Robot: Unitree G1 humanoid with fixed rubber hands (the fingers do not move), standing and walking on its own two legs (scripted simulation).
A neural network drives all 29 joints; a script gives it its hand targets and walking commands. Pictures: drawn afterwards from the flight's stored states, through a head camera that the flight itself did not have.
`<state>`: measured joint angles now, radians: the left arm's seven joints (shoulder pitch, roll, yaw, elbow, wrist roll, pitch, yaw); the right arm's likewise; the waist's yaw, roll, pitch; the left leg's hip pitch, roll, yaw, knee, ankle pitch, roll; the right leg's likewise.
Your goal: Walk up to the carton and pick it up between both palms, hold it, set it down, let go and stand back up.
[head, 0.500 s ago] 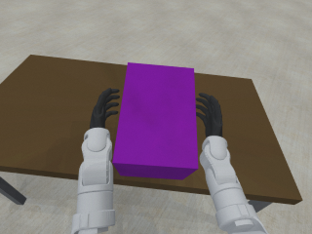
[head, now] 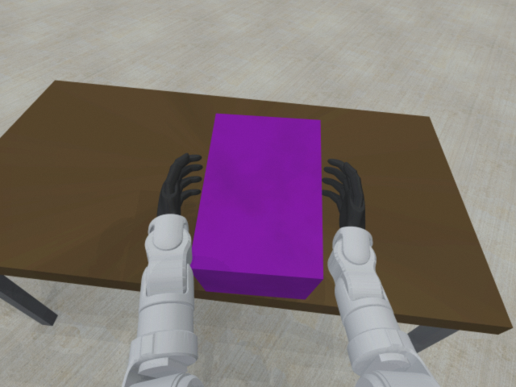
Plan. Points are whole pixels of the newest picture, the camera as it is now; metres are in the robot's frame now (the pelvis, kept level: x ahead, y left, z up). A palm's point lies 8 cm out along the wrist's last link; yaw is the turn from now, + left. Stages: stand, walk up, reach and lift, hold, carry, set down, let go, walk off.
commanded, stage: set down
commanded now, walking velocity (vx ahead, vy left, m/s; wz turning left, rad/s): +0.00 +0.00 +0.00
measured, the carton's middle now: (261, 208) +0.41 -0.01 +0.02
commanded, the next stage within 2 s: none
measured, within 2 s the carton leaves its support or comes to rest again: neither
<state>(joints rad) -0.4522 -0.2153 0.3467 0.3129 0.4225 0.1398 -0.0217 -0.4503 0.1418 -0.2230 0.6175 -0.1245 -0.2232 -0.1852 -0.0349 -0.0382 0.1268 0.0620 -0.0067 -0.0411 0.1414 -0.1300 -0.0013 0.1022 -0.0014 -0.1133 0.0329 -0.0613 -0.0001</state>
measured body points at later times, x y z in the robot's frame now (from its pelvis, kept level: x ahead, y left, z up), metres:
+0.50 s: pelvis -0.01 +0.00 +0.00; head +0.03 -0.01 +0.45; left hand +0.38 +0.12 +0.05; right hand +0.37 -0.15 +0.06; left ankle -0.03 +0.12 -0.76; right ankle -0.02 -0.11 -0.75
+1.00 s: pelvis -0.01 -0.01 +0.00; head +0.07 -0.01 +0.44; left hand +0.39 +0.12 +0.02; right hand +0.39 -0.15 +0.03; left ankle -0.03 +0.12 -0.75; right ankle -0.02 -0.11 -0.75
